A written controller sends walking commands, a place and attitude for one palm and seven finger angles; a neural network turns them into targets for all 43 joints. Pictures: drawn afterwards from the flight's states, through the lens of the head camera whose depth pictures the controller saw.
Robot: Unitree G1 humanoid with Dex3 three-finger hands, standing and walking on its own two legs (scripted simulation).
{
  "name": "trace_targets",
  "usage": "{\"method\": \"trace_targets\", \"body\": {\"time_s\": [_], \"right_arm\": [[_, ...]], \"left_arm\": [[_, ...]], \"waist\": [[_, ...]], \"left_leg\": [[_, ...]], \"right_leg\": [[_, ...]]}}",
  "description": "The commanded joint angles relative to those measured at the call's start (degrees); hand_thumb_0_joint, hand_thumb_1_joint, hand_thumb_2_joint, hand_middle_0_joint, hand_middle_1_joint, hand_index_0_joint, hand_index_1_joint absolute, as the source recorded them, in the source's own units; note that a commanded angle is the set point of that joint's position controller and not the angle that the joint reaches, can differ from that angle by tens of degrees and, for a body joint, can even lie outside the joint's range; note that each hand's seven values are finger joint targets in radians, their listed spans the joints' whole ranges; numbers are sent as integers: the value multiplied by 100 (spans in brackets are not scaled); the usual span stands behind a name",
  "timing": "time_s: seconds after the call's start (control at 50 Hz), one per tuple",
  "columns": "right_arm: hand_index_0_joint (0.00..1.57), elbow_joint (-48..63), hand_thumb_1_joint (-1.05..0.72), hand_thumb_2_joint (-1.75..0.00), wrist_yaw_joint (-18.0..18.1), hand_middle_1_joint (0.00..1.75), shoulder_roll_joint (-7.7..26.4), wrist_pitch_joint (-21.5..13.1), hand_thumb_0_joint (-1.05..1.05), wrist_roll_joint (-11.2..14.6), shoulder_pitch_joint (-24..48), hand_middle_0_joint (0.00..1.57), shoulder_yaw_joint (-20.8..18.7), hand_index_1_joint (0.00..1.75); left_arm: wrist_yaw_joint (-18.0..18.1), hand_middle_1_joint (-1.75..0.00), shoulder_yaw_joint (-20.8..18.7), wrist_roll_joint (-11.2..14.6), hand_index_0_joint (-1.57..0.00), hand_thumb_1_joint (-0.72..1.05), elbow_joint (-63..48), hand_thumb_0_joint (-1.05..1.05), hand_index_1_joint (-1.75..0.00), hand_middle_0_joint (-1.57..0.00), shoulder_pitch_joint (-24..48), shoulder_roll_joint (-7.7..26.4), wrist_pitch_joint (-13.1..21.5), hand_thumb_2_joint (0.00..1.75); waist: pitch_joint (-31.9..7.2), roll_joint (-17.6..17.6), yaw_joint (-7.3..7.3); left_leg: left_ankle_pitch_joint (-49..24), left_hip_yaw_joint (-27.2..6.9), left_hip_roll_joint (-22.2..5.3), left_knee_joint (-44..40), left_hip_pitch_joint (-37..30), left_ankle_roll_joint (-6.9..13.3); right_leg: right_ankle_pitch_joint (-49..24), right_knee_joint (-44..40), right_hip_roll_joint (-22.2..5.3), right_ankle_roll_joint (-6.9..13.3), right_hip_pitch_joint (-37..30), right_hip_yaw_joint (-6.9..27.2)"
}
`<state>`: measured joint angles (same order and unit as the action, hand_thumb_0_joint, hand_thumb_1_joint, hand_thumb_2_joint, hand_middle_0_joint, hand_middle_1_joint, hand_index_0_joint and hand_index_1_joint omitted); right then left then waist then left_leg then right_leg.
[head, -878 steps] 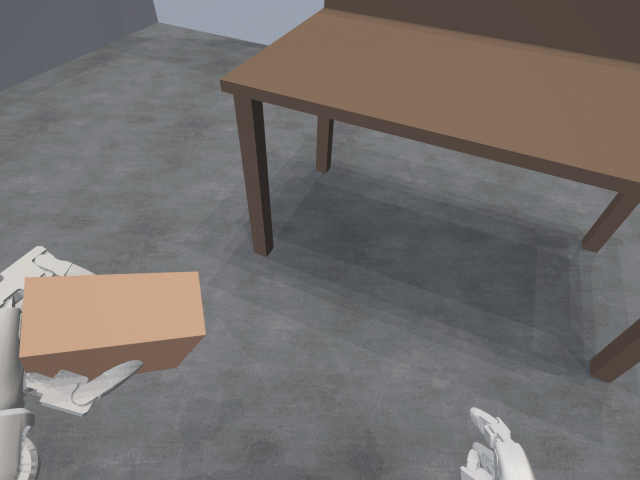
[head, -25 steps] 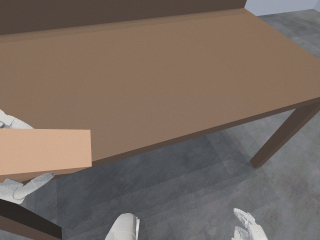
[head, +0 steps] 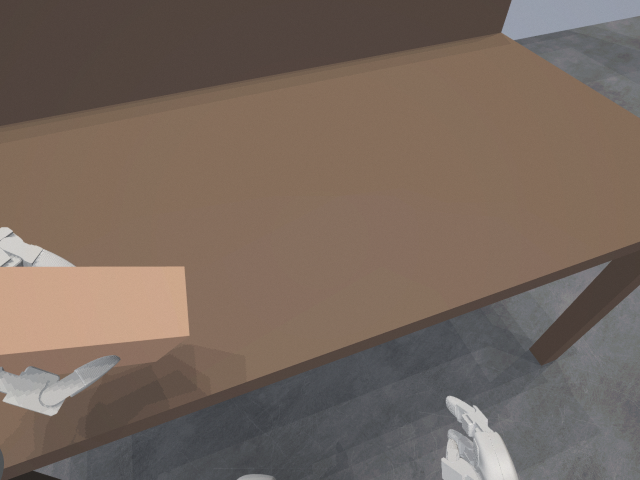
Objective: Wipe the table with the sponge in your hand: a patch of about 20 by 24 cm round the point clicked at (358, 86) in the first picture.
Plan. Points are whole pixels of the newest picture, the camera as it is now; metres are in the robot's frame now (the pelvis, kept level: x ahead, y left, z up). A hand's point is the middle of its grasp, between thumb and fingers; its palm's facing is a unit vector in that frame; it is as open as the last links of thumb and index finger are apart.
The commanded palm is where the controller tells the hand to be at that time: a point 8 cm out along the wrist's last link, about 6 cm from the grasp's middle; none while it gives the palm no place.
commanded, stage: come to a stop and stand still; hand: left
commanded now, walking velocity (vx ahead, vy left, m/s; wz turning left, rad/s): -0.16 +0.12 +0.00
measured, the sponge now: (120, 322) +0.22 +0.21 +0.16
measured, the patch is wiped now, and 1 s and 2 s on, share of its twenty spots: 0.00 0.00 0.00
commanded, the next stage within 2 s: none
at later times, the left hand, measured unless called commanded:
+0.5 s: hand out of the picture +0.16 +0.31 +0.18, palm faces +0.44 -0.81 -0.39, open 10.2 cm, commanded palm +0.10 +0.33 +0.18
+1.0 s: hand out of the picture +0.02 +0.36 +0.15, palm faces +0.50 -0.82 -0.28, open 10.2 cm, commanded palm -0.03 +0.38 +0.18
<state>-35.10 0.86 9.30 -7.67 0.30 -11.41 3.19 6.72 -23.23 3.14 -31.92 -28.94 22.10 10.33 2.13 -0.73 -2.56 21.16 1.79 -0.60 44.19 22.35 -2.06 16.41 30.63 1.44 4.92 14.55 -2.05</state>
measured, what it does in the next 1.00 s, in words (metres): walks backwards: left foot, then left foot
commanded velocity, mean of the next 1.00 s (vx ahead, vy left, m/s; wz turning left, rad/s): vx -0.02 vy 0.01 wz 0.00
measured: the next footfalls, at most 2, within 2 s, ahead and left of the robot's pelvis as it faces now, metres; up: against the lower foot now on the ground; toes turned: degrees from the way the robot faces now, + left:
left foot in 0.12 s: +0.03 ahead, +0.14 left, +0.00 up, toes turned +2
left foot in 0.96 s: -0.08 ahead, +0.17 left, +0.00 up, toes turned +4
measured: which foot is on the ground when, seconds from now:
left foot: up 0.00-0.10, down 0.12-0.84, up 0.86-0.94, down 0.96-1.00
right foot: down 0.00-0.96, up 0.98-1.00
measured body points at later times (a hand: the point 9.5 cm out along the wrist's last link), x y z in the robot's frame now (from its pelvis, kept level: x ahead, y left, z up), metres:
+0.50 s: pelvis -0.06 +0.05 +0.00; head -0.05 +0.04 +0.45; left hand +0.13 +0.35 +0.20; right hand +0.13 -0.19 -0.07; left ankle -0.01 +0.14 -0.74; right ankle +0.00 -0.06 -0.74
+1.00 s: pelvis -0.18 +0.09 -0.03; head -0.20 +0.12 +0.42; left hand -0.01 +0.40 +0.17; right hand +0.04 -0.12 -0.07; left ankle -0.12 +0.16 -0.74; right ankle -0.02 -0.06 -0.72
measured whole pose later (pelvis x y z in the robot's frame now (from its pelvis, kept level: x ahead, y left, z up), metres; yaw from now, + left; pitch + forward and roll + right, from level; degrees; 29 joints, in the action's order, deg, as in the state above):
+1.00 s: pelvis -0.18 +0.09 -0.03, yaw +3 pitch -6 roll -1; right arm -34.9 1.3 11.6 -7.5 0.6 -9.9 0.9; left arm 4.2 -21.8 1.8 -25.2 -18.2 20.1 10.5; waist 3.4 -3.5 -4.0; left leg 18.5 2.9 2.2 41.8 17.9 2.6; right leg 22.5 45.7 -0.5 -0.2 28.1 2.9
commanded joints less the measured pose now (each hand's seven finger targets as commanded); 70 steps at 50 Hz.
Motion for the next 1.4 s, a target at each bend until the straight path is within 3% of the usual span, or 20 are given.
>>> {"method": "trace_targets", "body": {"time_s": [0.0,0.1,0.24,0.26,0.28,0.32,0.42,0.5,0.66,0.76,0.82,0.86,0.92,0.96,1.04,1.18,1.24,1.28,1.32,1.38], "right_arm": [[20,800,-90,-90,231,30,584,-310,0,-11,555,20,-216,30],[20,1056,-90,-90,293,30,920,-172,0,71,723,20,-494,30],[20,1202,-90,-90,281,30,847,-27,0,52,726,20,-504,30],[20,904,-90,-90,237,30,771,-360,0,-220,-397,20,-624,30],[20,732,-90,-90,213,30,466,-337,0,-151,100,20,-505,30],[20,1020,-90,-90,78,30,836,-303,0,146,163,20,-636,30],[20,1184,-90,-90,-79,30,966,-287,0,204,546,20,-582,30],[20,1301,-90,-90,58,30,1032,-335,0,132,480,20,-506,30],[20,1215,-90,-90,99,30,855,-597,0,55,479,20,-483,30],[20,1113,-90,-90,-91,30,828,-506,0,36,395,20,-554,30],[20,929,-90,-90,-63,30,981,-286,0,35,219,20,-638,30],[20,797,-90,-90,-34,30,828,-165,0,-3,236,20,-551,30],[20,793,-90,-90,97,30,841,-222,0,67,335,20,-374,30],[20,860,-90,-90,85,30,943,-393,0,81,131,20,-571,30],[20,988,-90,-90,-205,30,909,-466,0,63,564,20,-645,30],[20,1072,-90,-90,-158,30,851,-417,0,-42,387,20,-572,30],[20,952,-90,-90,-120,30,957,-173,0,-27,168,20,-599,30],[20,859,-90,-90,-78,30,979,-25,0,40,56,20,-681,30],[20,896,-90,-90,-121,30,908,-30,0,283,304,20,-697,30],[20,918,-90,-90,-75,30,865,28,0,200,437,20,-638,30]], "left_arm": [[323,-160,-468,-90,-120,10,12,0,-160,-120,825,790,129,130],[377,-160,-117,-110,-120,10,-920,0,-160,-120,1096,703,116,130],[419,-160,-673,20,-120,10,-1666,0,-160,-120,-47,1057,286,130],[325,-160,-3874,-775,-120,10,-2854,0,-160,-120,5945,5583,984,130],[60,-160,-1952,-192,-120,10,877,0,-160,-120,2617,2195,743,130],[43,-160,-925,111,-120,10,1352,0,-160,-120,444,852,618,130],[-126,-160,201,202,-120,10,154,0,-160,-120,79,250,502,130],[-71,-160,-36,-41,-120,10,-248,0,-160,-120,1134,778,507,130],[30,-160,-347,-295,-120,10,-1068,0,-160,-120,2795,1161,671,130],[-124,-160,-353,-246,-120,10,-377,0,-160,-120,1293,747,597,130],[-230,-160,-407,-112,-120,10,14,0,-160,-120,878,743,445,130],[-275,-160,-163,-82,-120,10,-377,0,-160,-120,1663,751,275,130],[-223,-160,-85,-66,-120,10,-497,0,-160,-120,2520,775,241,130],[-61,-160,-79,-187,-120,10,-723,0,-160,-120,3041,743,390,130],[-69,-160,-141,-237,-120,10,-1467,0,-160,-120,2412,899,374,130],[63,-160,-715,-154,-120,10,-1452,0,-160,-120,807,1090,448,130],[-107,-160,-606,-96,-120,10,-190,0,-160,-120,729,1004,265,130],[-189,-160,-515,-68,-120,10,167,0,-160,-120,1060,1101,296,130],[-189,-160,-205,-27,-120,10,311,0,-160,-120,1532,722,283,130],[-158,-160,-81,-78,-120,10,238,0,-160,-120,1057,646,281,130]], "waist": [[-917,-549,151],[-1404,-132,32],[-1727,725,135],[-631,-353,-59],[-1680,-305,2],[-1677,770,49],[-1058,395,15],[-251,-474,80],[-486,1788,50],[-612,397,3],[-266,-1463,82],[-303,-1752,343],[120,319,484],[304,2034,445],[-191,737,294],[-898,1934,93],[-650,1008,115],[-728,-769,156],[-457,-1688,153],[154,-979,297]], "left_leg": [[-116,32,35,-857,-7,113],[-3845,-159,-614,-1642,-1758,458],[-3275,-316,-515,-1544,-1257,278],[-2130,306,-103,-1000,15,232],[-1548,60,419,-936,-441,296],[-1834,-90,-153,-1662,-856,254],[-2229,-523,-643,-2163,-1117,482],[835,-879,-642,-2862,59,500],[2193,-839,-780,-3354,699,651],[2091,-248,-532,-2553,718,433],[697,338,393,1019,-1344,124],[197,-225,140,1758,-1890,190],[716,-425,38,-1736,-1543,278],[642,-2319,-1426,-3440,-214,1082],[985,-2357,-1337,-3280,-377,983],[1652,-1186,-828,-3520,-355,251],[1049,-784,-430,-2532,-312,-256],[549,155,253,505,-547,-18],[476,-629,282,2980,638,203],[199,-863,-325,1866,452,268]], "right_leg": [[-4738,-490,-1358,35,-1280,1021],[-3975,-295,-845,-664,-822,609],[-3110,-462,-796,-229,-1289,646],[-4139,-1281,-825,-868,-765,1044],[-4368,-726,-1179,-95,-1247,1194],[-4323,-430,-1348,-149,-1720,1290],[-1372,-469,-453,-564,-604,356],[728,-753,-367,-504,-388,482],[166,567,5,-436,-1273,65],[694,65,-39,-309,-1145,140],[2584,-2030,-1082,352,2363,1912],[2562,-1742,-1472,445,3351,1852],[2240,147,-494,-290,2611,847],[1115,3667,329,-610,1893,400],[466,4125,6,-571,1827,777],[954,255,338,-230,-526,-400],[189,-1465,266,-98,-1177,-402],[-800,-1832,-792,388,-571,214],[-1011,-1601,-1894,1002,-89,1326],[760,-1648,-1821,895,946,1500]]}}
